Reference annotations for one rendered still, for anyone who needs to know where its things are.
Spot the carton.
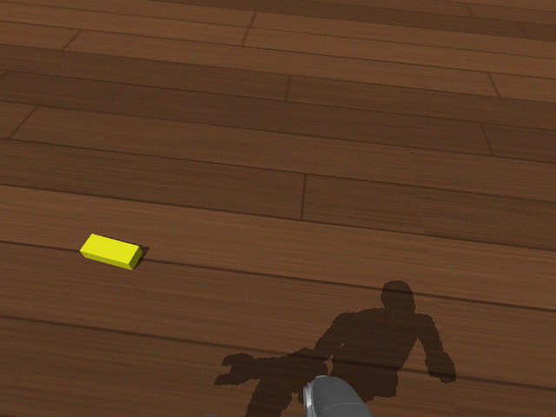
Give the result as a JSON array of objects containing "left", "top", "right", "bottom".
[{"left": 80, "top": 234, "right": 142, "bottom": 270}]

